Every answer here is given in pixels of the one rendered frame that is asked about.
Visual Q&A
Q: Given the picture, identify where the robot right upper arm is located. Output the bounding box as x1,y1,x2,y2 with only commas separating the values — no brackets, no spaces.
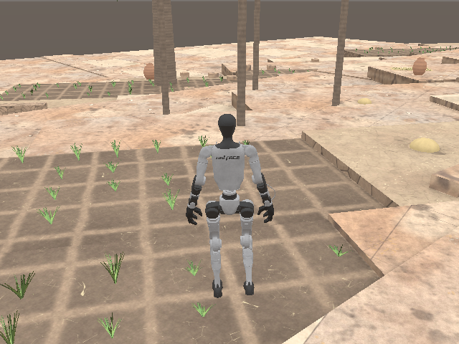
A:
243,145,263,184

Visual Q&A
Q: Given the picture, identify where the left robot shin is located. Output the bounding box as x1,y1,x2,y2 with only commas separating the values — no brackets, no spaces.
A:
209,239,221,288

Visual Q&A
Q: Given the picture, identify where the robot left upper arm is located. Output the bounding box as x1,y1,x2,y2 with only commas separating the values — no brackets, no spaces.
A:
195,145,213,186

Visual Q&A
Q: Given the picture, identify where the left robot hand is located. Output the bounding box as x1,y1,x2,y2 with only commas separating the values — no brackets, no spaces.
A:
186,207,202,225

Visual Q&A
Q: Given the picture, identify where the robot right forearm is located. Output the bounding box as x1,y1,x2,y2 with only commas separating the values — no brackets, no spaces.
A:
257,173,272,206

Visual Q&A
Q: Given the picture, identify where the humanoid robot torso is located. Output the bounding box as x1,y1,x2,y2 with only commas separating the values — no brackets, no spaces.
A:
212,142,245,215

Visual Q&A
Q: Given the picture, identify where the robot left forearm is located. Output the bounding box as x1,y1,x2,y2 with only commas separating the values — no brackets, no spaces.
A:
187,175,202,209

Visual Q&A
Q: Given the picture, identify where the right robot hand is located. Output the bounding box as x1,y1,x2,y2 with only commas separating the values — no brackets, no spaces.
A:
257,204,274,223

